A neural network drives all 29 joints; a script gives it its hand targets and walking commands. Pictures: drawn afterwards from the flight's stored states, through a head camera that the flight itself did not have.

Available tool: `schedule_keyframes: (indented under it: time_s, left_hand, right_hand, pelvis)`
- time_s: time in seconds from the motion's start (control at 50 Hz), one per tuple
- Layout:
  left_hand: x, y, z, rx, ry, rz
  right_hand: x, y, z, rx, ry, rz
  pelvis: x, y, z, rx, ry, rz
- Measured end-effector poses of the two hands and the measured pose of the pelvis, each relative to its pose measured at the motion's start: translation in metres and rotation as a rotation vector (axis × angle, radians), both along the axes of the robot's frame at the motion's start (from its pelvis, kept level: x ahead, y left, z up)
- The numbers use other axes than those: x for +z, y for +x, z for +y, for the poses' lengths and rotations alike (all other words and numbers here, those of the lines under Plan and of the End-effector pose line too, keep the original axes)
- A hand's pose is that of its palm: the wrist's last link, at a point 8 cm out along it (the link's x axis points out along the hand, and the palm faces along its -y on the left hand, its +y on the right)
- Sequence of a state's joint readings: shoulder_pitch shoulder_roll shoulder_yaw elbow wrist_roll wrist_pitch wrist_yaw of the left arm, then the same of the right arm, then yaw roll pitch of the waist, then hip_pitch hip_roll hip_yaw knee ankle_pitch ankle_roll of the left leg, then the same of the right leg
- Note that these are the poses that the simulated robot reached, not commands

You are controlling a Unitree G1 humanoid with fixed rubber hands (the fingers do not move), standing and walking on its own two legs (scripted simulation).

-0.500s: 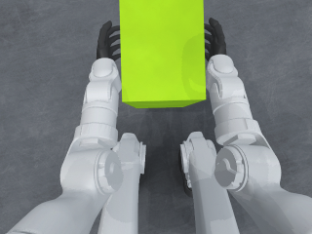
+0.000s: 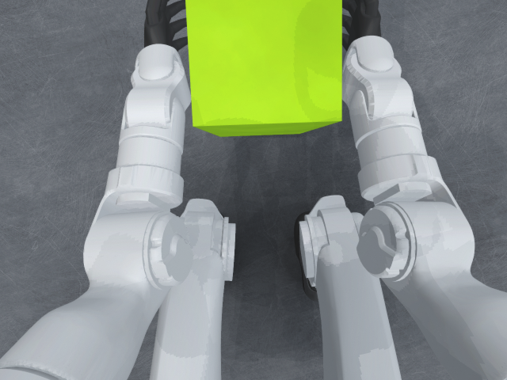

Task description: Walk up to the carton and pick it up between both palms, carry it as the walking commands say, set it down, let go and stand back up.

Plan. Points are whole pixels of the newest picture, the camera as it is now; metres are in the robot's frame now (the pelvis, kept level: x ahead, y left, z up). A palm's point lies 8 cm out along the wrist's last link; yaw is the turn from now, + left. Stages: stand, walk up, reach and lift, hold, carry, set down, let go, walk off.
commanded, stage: set down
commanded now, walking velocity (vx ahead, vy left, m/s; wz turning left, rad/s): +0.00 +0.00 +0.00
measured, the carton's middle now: (259, 34) +0.56 +0.01 -0.21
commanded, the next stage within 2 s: none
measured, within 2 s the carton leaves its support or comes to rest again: rests again in 1.08 s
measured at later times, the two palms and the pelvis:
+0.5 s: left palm (167, 50) +0.52 +0.13 -0.16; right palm (353, 43) +0.53 -0.12 -0.16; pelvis -0.01 +0.00 -0.03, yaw +0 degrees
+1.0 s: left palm (172, 55) +0.52 +0.13 -0.19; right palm (347, 49) +0.53 -0.12 -0.19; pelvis +0.00 +0.00 -0.04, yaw +0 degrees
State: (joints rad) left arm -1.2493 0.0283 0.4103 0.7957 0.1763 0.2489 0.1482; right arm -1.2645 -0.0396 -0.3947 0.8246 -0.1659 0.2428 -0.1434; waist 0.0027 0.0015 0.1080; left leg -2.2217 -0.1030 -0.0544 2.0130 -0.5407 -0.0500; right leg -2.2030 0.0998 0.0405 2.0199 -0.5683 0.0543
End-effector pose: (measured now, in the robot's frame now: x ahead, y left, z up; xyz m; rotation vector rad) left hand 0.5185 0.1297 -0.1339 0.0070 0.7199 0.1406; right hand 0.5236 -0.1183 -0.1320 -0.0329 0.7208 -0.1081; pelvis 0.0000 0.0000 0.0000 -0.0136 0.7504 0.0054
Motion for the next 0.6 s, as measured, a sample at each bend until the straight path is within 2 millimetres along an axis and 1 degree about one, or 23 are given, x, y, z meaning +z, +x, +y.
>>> schedule_keyframes:
  time_s: [0.08,0.16,0.26,0.44,0.6]
  left_hand:
    - [-0.014,0.002,0.000,-0.001,0.002,0.002]
    - [-0.022,0.003,0.001,0.001,0.001,-0.007]
    - [-0.023,0.004,0.001,0.005,0.000,-0.013]
    - [-0.021,0.004,0.001,-0.003,0.009,0.003]
    - [-0.034,0.004,0.002,-0.009,0.014,0.013]
  right_hand:
    - [-0.014,0.003,0.000,0.004,0.001,0.002]
    - [-0.022,0.005,0.001,0.004,0.006,-0.007]
    - [-0.023,0.005,0.001,0.001,0.015,-0.013]
    - [-0.023,0.004,0.001,0.003,0.011,0.001]
    - [-0.037,0.004,0.002,0.006,0.008,0.010]
  pelvis:
    - [-0.009,0.000,-0.001,-0.001,0.002,-0.003]
    - [-0.017,0.000,-0.001,-0.001,0.004,-0.010]
    - [-0.023,0.000,-0.002,-0.001,0.007,-0.022]
    - [-0.026,-0.005,-0.003,-0.005,0.011,-0.031]
    - [-0.031,-0.006,-0.003,-0.008,0.011,-0.026]
